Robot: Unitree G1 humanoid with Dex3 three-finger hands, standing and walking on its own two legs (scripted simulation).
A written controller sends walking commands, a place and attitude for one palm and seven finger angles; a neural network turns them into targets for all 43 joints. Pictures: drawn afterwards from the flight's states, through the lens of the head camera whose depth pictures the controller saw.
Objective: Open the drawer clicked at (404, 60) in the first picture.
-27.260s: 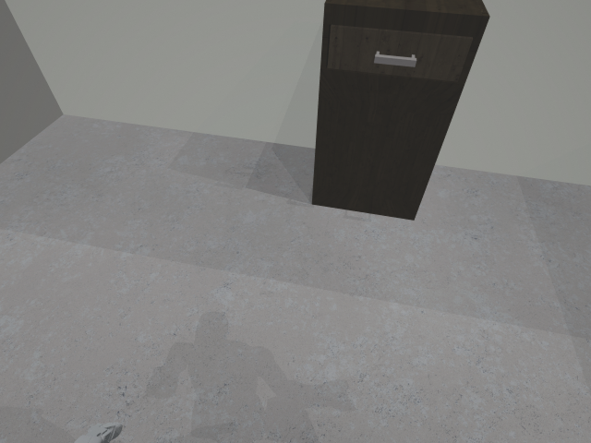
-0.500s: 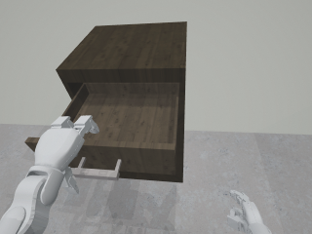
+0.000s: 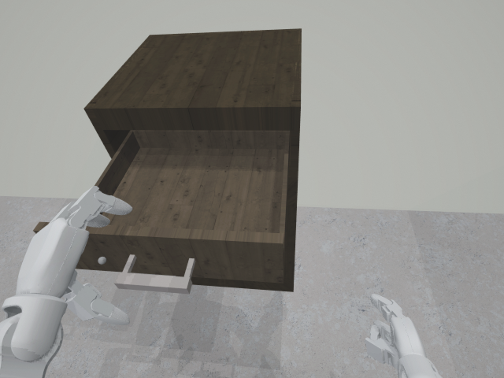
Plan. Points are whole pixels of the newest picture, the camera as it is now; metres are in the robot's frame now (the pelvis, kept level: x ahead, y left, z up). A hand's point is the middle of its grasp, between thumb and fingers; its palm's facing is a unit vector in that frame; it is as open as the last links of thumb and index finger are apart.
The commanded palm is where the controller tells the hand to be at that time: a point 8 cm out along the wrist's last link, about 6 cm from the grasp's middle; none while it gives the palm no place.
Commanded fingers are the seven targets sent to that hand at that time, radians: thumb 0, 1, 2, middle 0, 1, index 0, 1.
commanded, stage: draw the hand back to the body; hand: left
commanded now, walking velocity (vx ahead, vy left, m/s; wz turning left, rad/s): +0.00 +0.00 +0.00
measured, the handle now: (157, 272) +0.28 +0.23 -0.01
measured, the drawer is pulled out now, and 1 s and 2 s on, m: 0.30 0.30 0.30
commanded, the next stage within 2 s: step back with the hand held close in 0.92 s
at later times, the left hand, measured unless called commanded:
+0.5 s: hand (101, 252) +0.22 +0.23 +0.15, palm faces +0.36 -0.84 -0.41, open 10.6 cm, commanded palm +0.16 +0.27 +0.18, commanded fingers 0.00 0.55 0.75 -0.22 -0.52 -0.22 -0.52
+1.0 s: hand (92, 264) +0.20 +0.23 +0.16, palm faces +0.41 -0.81 -0.41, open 7.5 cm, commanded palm +0.14 +0.27 +0.18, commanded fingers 0.00 0.90 0.90 -0.20 -0.30 -0.20 -0.30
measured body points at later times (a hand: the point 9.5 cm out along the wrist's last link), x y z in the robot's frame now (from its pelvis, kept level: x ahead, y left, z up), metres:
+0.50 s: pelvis +0.03 +0.00 +0.00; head +0.02 -0.02 +0.45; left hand +0.19 +0.27 +0.18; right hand +0.22 -0.22 -0.08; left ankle -0.01 +0.12 -0.74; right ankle +0.01 -0.12 -0.74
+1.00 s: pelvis +0.02 -0.01 +0.00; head +0.01 -0.04 +0.45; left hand +0.17 +0.27 +0.18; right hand +0.22 -0.22 -0.08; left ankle -0.01 +0.12 -0.74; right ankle +0.01 -0.12 -0.74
